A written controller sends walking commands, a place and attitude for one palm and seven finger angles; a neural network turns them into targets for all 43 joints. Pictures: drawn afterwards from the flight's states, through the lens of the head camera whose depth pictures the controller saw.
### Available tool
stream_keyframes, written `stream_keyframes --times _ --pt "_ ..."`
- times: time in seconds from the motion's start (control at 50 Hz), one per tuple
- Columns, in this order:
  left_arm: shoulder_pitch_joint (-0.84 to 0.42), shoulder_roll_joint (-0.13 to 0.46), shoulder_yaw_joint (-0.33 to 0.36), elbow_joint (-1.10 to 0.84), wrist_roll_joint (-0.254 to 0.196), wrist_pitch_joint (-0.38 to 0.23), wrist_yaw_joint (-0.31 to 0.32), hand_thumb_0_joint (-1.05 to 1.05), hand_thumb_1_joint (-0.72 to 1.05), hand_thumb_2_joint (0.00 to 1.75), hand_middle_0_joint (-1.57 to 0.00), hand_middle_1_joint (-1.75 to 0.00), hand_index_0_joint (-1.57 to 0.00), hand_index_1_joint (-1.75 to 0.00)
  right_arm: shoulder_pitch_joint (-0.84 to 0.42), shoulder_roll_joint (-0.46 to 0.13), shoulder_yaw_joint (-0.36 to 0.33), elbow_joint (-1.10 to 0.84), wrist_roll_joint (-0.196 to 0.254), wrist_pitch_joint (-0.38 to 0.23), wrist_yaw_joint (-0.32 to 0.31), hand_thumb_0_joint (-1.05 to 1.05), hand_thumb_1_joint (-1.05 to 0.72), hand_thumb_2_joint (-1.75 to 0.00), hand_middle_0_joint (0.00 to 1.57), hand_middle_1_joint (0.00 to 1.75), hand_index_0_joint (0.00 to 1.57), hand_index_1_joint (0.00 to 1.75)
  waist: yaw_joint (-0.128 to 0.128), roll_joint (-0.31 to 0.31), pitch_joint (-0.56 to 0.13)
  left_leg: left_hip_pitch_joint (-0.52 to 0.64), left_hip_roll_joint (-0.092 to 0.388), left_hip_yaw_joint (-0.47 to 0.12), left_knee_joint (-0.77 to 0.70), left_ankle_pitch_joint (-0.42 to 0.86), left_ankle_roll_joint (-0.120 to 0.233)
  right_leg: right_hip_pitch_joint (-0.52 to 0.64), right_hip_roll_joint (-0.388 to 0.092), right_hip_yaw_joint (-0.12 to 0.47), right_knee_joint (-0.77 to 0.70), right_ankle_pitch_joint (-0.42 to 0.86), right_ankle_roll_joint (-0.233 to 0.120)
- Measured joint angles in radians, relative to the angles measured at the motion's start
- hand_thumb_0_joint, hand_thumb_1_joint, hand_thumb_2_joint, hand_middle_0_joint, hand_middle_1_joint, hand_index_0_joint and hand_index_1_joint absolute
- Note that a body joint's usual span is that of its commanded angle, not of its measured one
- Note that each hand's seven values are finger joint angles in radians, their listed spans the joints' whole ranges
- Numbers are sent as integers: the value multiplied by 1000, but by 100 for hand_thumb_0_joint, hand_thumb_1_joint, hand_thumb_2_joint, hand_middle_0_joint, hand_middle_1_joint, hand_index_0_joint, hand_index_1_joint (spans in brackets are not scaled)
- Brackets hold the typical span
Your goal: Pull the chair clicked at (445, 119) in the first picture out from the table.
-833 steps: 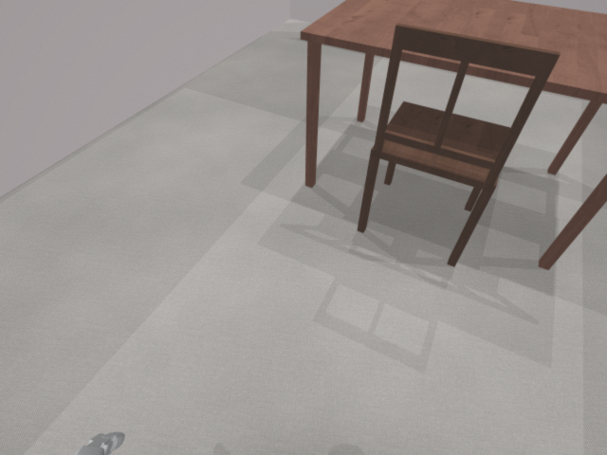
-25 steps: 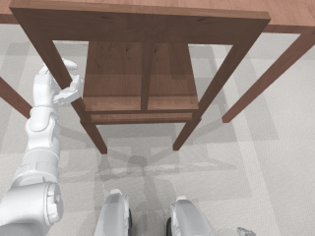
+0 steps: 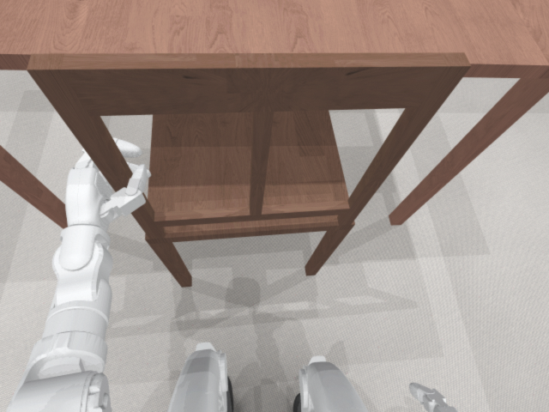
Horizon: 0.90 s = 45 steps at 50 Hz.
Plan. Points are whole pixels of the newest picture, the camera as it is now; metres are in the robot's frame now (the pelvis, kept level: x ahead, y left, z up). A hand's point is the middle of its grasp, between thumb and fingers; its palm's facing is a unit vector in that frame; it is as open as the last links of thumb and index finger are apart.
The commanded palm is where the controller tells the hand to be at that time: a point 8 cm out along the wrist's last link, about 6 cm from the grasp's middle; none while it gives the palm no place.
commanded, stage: hook a spindle and tug to test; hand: left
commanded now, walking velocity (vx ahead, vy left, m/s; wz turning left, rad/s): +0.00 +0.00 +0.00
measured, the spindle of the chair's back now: (258, 171) +0.46 +0.02 +0.01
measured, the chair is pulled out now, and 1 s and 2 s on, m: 0.01 0.11 0.17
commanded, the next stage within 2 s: step backward, pulling the chair out in 0.12 s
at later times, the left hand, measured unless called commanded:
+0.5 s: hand (139, 212) +0.38 +0.18 +0.02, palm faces +0.18 -0.97 -0.15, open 5.8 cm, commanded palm +0.36 +0.23 +0.02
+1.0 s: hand (164, 292) +0.27 +0.13 +0.03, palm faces +0.11 -0.98 -0.17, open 5.7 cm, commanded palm +0.27 +0.19 +0.03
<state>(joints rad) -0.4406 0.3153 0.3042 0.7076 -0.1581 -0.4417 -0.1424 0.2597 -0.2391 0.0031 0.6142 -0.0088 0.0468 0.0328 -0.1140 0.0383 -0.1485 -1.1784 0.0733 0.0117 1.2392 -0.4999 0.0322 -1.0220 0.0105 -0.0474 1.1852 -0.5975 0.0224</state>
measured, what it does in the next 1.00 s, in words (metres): rises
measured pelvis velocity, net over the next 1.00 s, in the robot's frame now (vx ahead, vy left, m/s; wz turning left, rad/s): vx -0.07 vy -0.01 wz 0.00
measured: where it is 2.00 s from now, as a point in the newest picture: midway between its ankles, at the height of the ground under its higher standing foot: outside the picture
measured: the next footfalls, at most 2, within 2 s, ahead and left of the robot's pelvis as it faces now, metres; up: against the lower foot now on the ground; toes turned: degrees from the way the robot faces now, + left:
right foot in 1.38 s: -0.08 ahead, -0.16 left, +0.00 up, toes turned -4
left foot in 1.64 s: -0.04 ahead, +0.11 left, +0.00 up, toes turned -2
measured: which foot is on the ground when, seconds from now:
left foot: down 0.00-1.00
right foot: down 0.00-1.00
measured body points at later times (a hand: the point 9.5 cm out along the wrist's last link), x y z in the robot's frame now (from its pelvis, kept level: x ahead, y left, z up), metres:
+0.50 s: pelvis +0.01 +0.00 +0.08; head +0.10 +0.01 +0.52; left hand +0.37 +0.23 +0.04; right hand +0.10 -0.25 -0.04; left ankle +0.04 +0.10 -0.63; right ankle -0.03 -0.14 -0.63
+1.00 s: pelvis -0.07 -0.01 +0.09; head +0.00 -0.02 +0.54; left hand +0.26 +0.19 +0.04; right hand +0.00 -0.29 -0.04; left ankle +0.03 +0.10 -0.63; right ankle -0.03 -0.14 -0.63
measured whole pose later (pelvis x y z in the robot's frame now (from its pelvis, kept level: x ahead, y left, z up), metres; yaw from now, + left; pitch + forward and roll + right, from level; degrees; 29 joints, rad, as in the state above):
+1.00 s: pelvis -0.07 -0.01 +0.09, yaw +0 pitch +2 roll -2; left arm -0.44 0.18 0.10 1.07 -0.08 -0.27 0.12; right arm 0.23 -0.26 -0.01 0.73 0.06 0.03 -0.11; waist -0.07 0.05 0.13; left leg -0.52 0.06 0.06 0.63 -0.23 0.00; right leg -0.40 0.02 -0.02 0.59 -0.23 0.01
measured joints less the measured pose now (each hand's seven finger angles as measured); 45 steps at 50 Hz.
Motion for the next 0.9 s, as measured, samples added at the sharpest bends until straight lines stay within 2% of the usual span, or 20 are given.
stream_keyframes --times 0.14,0.24,0.26,0.28,0.3,0.36,0.4,0.5,0.58,0.64,0.74,0.9 --pt "101 -32 -28 -85 -11 -7 5 1 67 72 -42 -145 -44 -145 -9 3 -3 -11 2 -17 1 1 -91 -90 20 30 20 30 11 -1 -6 30 -2 3 -18 -3 -3 27 -1 3 -17 -2 -1" --pt "103 -45 -45 -82 -4 -24 14 1 67 73 -44 -145 -44 -145 -23 0 -3 -4 -3 -29 -5 1 -91 -90 20 30 20 30 24 -2 -6 25 -7 -5 -7 -4 -7 26 -5 -5 -1 -11 -4" --pt "94 -44 -47 -91 23 0 38 0 66 73 -44 -145 -44 -145 -31 3 -3 -8 5 -12 -14 1 -91 -90 20 30 20 30 27 -7 19 49 -9 -3 -12 -3 -7 48 -7 -4 -3 -12 -4" --pt "88 -39 -60 -108 57 51 74 -1 64 73 -45 -145 -44 -145 -39 8 -3 -15 16 10 -30 1 -91 -90 20 30 20 30 30 -9 55 95 -12 -1 -34 0 -5 92 -10 -2 -23 -6 6" --pt "85 -36 -76 -117 79 111 110 -1 63 73 -45 -144 -44 -145 -44 14 -2 -23 26 25 -47 1 -91 -90 20 30 20 29 32 -8 86 145 -14 1 -66 15 -6 141 -11 -2 -56 7 0" --pt "96 -55 -102 -75 80 236 189 1 63 72 -38 -132 -45 -145 -30 24 13 -45 47 46 -86 1 -91 -90 20 30 20 29 30 -1 112 286 -20 19 -201 63 -5 274 -16 12 -194 119 -1" --pt "96 -75 -109 -5 71 268 219 2 63 71 -34 -126 -46 -145 -16 23 23 -48 54 52 -100 1 -91 -90 20 30 20 29 32 9 104 361 -18 28 -289 96 -4 345 -12 18 -281 126 1" --pt "12 -83 -138 199 90 264 240 7 62 71 -33 -118 -48 -145 -3 13 31 -9 56 56 -120 1 -91 -90 21 30 20 30 49 -12 115 489 -16 40 -440 167 -7 468 -8 23 -435 191 7" --pt "-47 -68 -151 304 104 244 235 7 62 70 -32 -117 -49 -145 -14 -4 12 18 51 59 -124 1 -90 -90 21 30 20 30 42 -22 160 553 -12 40 -505 210 -7 527 -3 20 -495 247 5" --pt "-55 -60 -155 327 102 230 230 6 62 69 -31 -118 -49 -145 -17 -17 -4 27 47 55 -123 1 -91 -90 21 30 20 30 36 -27 192 581 -11 50 -529 232 -6 559 -2 27 -531 253 1" --pt "-26 -78 -149 302 89 213 229 4 62 68 -30 -118 -49 -145 -22 -30 -19 41 47 48 -123 1 -91 -90 20 30 20 30 32 2 250 614 5 53 -564 272 -11 589 15 31 -570 299 -5" --pt "7 -113 -180 314 80 195 245 3 63 67 -27 -117 -50 -145 -18 -13 -12 82 61 22 -138 1 -91 -90 20 30 20 30 43 13 277 654 13 52 -624 342 -24 610 25 29 -595 353 -18"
